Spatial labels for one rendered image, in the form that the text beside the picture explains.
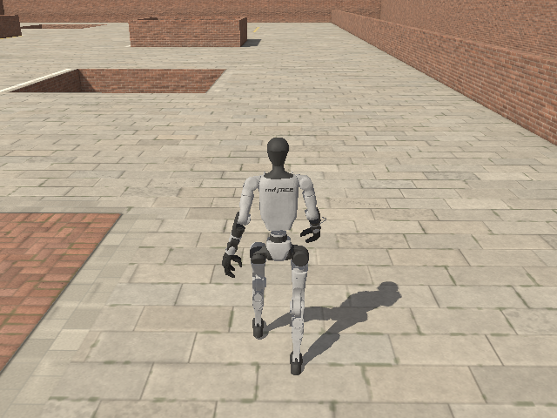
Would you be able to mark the robot head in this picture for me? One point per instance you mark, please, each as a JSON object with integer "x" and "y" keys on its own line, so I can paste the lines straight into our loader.
{"x": 277, "y": 149}

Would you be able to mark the left robot hand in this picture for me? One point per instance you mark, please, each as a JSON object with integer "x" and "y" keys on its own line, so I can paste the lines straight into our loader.
{"x": 226, "y": 263}

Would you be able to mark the left robot foot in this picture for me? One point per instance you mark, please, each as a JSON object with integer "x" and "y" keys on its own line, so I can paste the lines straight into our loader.
{"x": 257, "y": 331}

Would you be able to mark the right robot hand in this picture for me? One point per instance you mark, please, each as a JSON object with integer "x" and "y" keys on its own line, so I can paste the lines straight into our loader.
{"x": 311, "y": 239}

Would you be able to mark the robot left upper arm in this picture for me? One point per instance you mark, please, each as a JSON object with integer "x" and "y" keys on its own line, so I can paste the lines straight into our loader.
{"x": 250, "y": 185}

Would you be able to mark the robot right upper arm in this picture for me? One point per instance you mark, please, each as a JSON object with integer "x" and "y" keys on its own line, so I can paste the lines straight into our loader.
{"x": 306, "y": 184}

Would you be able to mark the robot right forearm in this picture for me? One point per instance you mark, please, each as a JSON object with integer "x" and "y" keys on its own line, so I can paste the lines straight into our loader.
{"x": 315, "y": 224}

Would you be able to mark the robot left forearm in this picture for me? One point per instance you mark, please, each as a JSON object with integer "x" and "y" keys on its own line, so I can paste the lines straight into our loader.
{"x": 235, "y": 237}

